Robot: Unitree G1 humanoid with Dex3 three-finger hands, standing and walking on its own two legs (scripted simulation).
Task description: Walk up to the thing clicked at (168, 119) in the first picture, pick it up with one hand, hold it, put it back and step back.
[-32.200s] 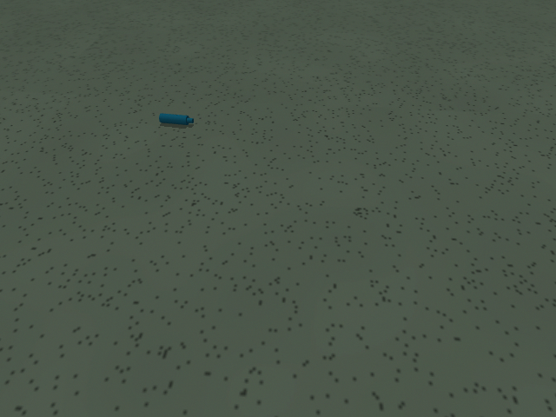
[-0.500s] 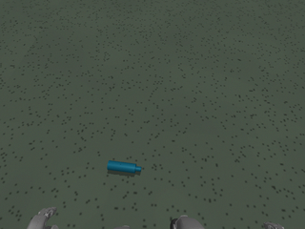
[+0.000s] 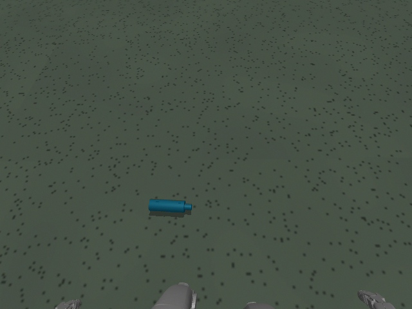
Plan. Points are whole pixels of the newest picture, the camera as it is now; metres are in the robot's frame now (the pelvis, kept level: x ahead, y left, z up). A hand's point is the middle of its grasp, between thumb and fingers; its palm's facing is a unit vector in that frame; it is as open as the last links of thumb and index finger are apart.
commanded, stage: walk up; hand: left
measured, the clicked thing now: (170, 205) +0.63 +0.21 -0.73
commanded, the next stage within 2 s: stand in 1.60 s
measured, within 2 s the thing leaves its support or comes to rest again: neither
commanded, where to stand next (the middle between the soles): +0.23 +0.00 m, yaw -1 degrees
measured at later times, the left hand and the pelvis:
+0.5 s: hand out of the picture -0.09 +0.26 -0.15, palm faces -0.01 -0.94 -0.35, open 7.4 cm; pelvis -0.15 -0.01 +0.00, yaw +0 degrees
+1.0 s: hand out of the picture -0.09 +0.26 -0.14, palm faces +0.05 -0.93 -0.37, open 7.4 cm; pelvis -0.16 -0.02 +0.01, yaw +3 degrees
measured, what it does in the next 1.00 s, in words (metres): walks backwards: left foot, then right foot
